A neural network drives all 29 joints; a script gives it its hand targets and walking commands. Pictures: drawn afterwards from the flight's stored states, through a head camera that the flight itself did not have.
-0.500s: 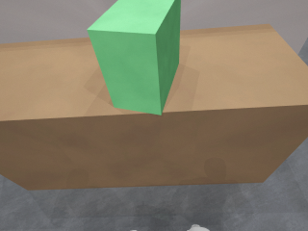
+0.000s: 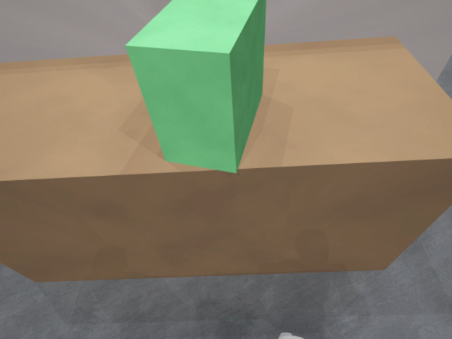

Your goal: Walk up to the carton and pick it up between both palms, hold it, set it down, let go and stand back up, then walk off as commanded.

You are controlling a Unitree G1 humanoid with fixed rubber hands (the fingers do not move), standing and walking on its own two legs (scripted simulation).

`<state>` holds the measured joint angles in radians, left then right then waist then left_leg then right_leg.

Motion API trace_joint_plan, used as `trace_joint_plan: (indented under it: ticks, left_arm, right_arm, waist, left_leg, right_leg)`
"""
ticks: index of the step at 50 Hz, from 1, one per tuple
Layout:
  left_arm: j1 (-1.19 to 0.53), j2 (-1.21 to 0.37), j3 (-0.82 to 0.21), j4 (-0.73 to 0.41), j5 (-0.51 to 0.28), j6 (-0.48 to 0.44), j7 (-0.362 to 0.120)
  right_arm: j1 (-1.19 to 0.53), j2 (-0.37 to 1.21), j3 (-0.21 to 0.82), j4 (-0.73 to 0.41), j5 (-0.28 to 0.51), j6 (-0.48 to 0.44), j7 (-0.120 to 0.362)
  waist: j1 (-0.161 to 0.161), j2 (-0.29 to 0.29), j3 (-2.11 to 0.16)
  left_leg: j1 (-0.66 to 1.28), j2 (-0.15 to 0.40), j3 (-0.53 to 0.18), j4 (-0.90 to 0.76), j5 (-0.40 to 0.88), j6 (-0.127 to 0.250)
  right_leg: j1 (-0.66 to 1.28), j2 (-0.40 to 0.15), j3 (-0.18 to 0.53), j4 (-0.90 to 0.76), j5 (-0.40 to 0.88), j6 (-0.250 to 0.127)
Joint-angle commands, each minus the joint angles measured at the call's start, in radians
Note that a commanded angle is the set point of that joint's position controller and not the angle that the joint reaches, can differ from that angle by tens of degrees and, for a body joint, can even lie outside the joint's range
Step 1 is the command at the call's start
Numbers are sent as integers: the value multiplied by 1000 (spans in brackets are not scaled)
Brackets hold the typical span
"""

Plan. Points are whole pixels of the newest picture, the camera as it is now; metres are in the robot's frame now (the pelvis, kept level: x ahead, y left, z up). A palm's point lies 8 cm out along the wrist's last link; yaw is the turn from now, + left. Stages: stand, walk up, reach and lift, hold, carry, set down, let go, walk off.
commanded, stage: walk up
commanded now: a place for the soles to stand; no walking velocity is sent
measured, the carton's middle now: (213, 77) +0.66 +0.07 +0.12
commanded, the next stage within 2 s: none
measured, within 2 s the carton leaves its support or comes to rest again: neither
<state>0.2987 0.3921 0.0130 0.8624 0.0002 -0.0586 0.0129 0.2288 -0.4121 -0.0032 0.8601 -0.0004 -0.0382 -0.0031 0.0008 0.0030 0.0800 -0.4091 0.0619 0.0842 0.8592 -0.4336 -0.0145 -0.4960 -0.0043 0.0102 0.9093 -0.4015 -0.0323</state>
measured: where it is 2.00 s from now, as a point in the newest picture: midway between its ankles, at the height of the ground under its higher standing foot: outside the picture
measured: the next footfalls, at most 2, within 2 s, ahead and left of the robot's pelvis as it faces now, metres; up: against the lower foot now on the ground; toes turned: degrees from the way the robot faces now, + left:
right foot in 0.92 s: +0.23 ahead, -0.07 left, +0.00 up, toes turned +0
left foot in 1.26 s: +0.29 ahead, +0.21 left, +0.00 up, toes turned +1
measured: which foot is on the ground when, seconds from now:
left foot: down 0.00-0.94, up 0.96-1.00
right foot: down 0.00-0.58, up 0.60-0.90, down 0.92-1.00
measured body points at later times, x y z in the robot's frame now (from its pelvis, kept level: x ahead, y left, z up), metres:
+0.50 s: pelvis +0.01 +0.02 +0.00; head +0.03 +0.01 +0.45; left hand +0.06 +0.34 -0.10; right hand +0.10 -0.29 -0.12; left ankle +0.01 +0.15 -0.69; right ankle +0.05 -0.10 -0.69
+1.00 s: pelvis +0.12 +0.04 +0.00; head +0.13 +0.02 +0.45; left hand +0.18 +0.36 -0.10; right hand +0.17 -0.27 -0.13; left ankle +0.04 +0.16 -0.65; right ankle +0.19 -0.07 -0.70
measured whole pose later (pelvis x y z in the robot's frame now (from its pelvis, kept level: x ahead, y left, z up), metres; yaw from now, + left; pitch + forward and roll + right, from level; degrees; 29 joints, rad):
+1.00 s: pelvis +0.12 +0.04 +0.00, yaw +2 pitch -3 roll +0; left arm 0.31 0.38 0.01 0.86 0.00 -0.10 0.01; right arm 0.36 -0.41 0.00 0.86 0.00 -0.02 0.02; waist 0.00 0.03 0.05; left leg -0.33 0.03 0.04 1.15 -0.59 0.02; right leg -0.46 -0.02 -0.03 0.89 -0.37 -0.03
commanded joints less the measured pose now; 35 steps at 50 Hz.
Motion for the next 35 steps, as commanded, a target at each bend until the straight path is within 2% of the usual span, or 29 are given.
trace_joint_plan:
  ticks: [1, 2, 3, 5, 6, 7, 8, 10, 11, 12, 13, 14, 16, 17, 18, 19, 20, 22, 23, 24, 25, 27, 28, 29, 30, 31, 32, 33, 35]
  left_arm:
    - [-46, 321, 79, -8, 10, -24, 15]
    - [-47, 313, 76, -11, 15, -20, 16]
    - [-76, 301, 67, -9, 24, -12, 14]
    - [-133, 232, 46, -20, 15, -5, 7]
    - [-133, 213, 56, -25, 23, -4, -2]
    - [-115, 202, 59, -16, 19, -4, 0]
    - [-50, 222, 57, 0, 12, -3, 1]
    - [-48, 247, 63, -2, 25, -22, 7]
    - [-41, 277, 72, 2, 24, -28, 5]
    - [-22, 306, 82, -7, 13, -33, 8]
    - [-24, 322, 87, -3, 15, -32, 10]
    - [-73, 316, 81, 0, 14, -27, 11]
    - [-92, 283, 67, -16, 18, -15, 12]
    - [54, 340, 110, 7, 21, -30, -1]
    - [94, 363, 122, 12, 26, -33, -4]
    - [96, 375, 130, 7, 29, -30, -6]
    - [114, 401, 143, 13, 29, -31, -4]
    - [87, 394, 144, 9, 29, -41, -2]
    - [113, 410, 150, 1, 29, -45, 0]
    - [114, 417, 154, 2, 21, -43, 4]
    - [62, 392, 147, -14, 29, -40, 0]
    - [-29, 379, 132, -43, 23, -26, -8]
    - [-92, 278, 107, -71, 12, -23, -7]
    - [-152, 187, 78, -101, 12, -24, -9]
    - [-144, 231, 81, -80, 12, -30, -2]
    - [-156, 251, 75, -83, 18, -36, -2]
    - [-123, 245, 79, -64, 11, -37, -4]
    - [-85, 255, 76, -50, 15, -38, -6]
    - [-67, 223, 67, -48, 4, -34, -13]
  right_arm:
    - [-78, -182, -79, -39, 5, -9, -16]
    - [-70, -220, -80, -21, -10, -10, -15]
    - [-54, -201, -84, -5, -18, -17, -12]
    - [-23, -216, -86, -1, -23, -36, -11]
    - [-1, -254, -102, -13, -22, -40, -11]
    - [-24, -270, -99, -7, -27, -44, -10]
    - [-53, -272, -101, -11, -24, -39, -13]
    - [-80, -243, -85, -35, -15, -34, -10]
    - [-83, -204, -75, -40, 0, -29, -15]
    - [-79, -205, -78, -38, 0, -20, -13]
    - [-70, -193, -75, -40, 0, -16, -11]
    - [-73, -178, -73, -26, 5, -15, -13]
    - [-57, -213, -81, -16, -10, -22, -13]
    - [-6, -263, -109, -55, -33, -26, 19]
    - [21, -254, -114, -48, -46, -24, 28]
    - [24, -252, -122, -65, -54, -15, 35]
    - [49, -260, -125, -47, -38, -11, 42]
    - [-4, -255, -122, -68, -48, -13, 42]
    - [4, -258, -130, -58, -40, -16, 42]
    - [24, -255, -136, -64, -31, -16, 42]
    - [24, -262, -138, -50, -38, -16, 46]
    - [131, -258, -145, -25, -26, -31, 44]
    - [236, -267, -154, 3, -40, -41, 33]
    - [330, -370, -192, 19, -43, -51, 24]
    - [284, -383, -181, 11, -27, -54, 17]
    - [264, -351, -170, 3, -11, -57, 9]
    - [203, -341, -164, -13, -19, -57, 6]
    - [174, -320, -165, -35, -16, -59, 1]
    - [199, -281, -140, -45, -18, -54, -1]
  waist:
    - [7, -170, -159]
    - [3, -74, -132]
    - [-14, -97, -103]
    - [-52, -50, -121]
    - [-38, -14, -124]
    - [-13, 90, -114]
    - [0, 71, -143]
    - [18, -20, -128]
    - [-1, -126, -184]
    - [2, -129, -208]
    - [-1, -86, -202]
    - [-10, -104, -169]
    - [-16, -116, -136]
    - [19, -63, -150]
    - [18, -58, -111]
    - [22, -115, -102]
    - [28, -185, -146]
    - [51, -132, -52]
    - [55, -127, -83]
    - [42, -107, -123]
    - [32, -146, -77]
    - [-49, -97, -84]
    - [-129, 133, -114]
    - [-188, 320, -92]
    - [-152, 201, -28]
    - [-127, 86, 7]
    - [-90, 116, 11]
    - [-84, 108, 4]
    - [-86, 217, -1]
  left_leg:
    - [-65, -5, -96, -26, -50, 66]
    - [-38, -19, -97, -42, -121, 70]
    - [25, -16, -109, -98, -111, 80]
    - [185, 70, -203, -256, -60, 118]
    - [161, 157, -302, -338, -140, 142]
    - [124, 216, -392, -380, -79, 188]
    - [155, 240, -370, -353, -43, 208]
    - [20, 178, -228, -194, 180, 152]
    - [2, 92, -109, -84, 175, 95]
    - [-26, 29, -89, -28, 93, 65]
    - [-42, -7, -93, -6, 1, 60]
    - [-22, -5, -95, -57, -50, 58]
    - [47, 8, -120, -136, -7, 78]
    - [-76, 5, -173, -67, -318, 110]
    - [-122, 13, -199, -68, -370, 123]
    - [-205, -2, -183, -40, -363, 120]
    - [-182, -23, -108, 58, -274, 118]
    - [-341, 3, -108, 107, -198, 89]
    - [-323, 13, -114, 98, -194, 102]
    - [-276, 5, -99, 97, -188, 100]
    - [-236, 12, -108, 82, -148, 101]
    - [87, -19, -93, -128, -104, 103]
    - [319, 26, -243, -346, -206, 134]
    - [516, 235, -688, -572, -434, 174]
    - [530, 318, -807, -615, -306, 203]
    - [475, 334, -770, -573, -106, 183]
    - [461, 300, -690, -547, 10, 154]
    - [487, 301, -593, -478, 174, 129]
    - [482, 216, -395, -399, 578, 118]
  right_leg:
    - [165, -248, 486, -390, 100, -177]
    - [109, -264, 519, -410, 42, -181]
    - [41, -240, 449, -397, -48, -171]
    - [-108, -126, 236, -295, -37, -81]
    - [-74, -69, 118, -207, -15, -40]
    - [-28, -38, 61, -103, 51, -14]
    - [-15, -36, 22, -113, 45, -9]
    - [158, -82, 135, -235, 215, -37]
    - [200, -144, 274, -326, 259, -72]
    - [228, -209, 405, -347, 290, -117]
    - [208, -233, 467, -381, 190, -157]
    - [185, -251, 453, -383, 139, -172]
    - [86, -207, 364, -358, 85, -141]
    - [162, -224, 422, -360, -285, -172]
    - [135, -241, 470, -397, -525, -174]
    - [191, -262, 521, -451, -628, -189]
    - [229, -296, 562, -525, -628, -177]
    - [320, -353, 637, -564, -532, -235]
    - [338, -363, 631, -558, -536, -232]
    - [335, -349, 578, -563, -550, -214]
    - [252, -342, 571, -541, -528, -213]
    - [27, -257, 370, -397, -434, -167]
    - [-193, -134, 161, -143, -294, -84]
    - [-489, 63, -57, 218, -213, -4]
    - [-573, 14, 9, 272, -153, 7]
    - [-545, -20, 39, 291, -68, 1]
    - [-492, -39, 31, 277, -57, 3]
    - [-471, -51, 29, 262, -27, 4]
    - [-430, -64, -39, 231, -2, 19]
